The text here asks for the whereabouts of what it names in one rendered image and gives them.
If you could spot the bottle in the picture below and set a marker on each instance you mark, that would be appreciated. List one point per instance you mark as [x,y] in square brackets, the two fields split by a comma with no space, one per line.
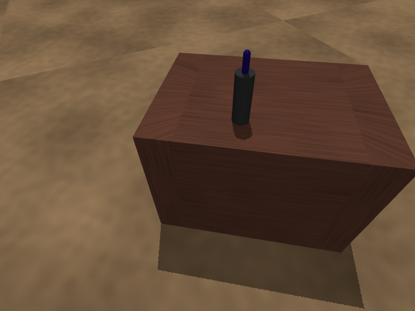
[243,91]

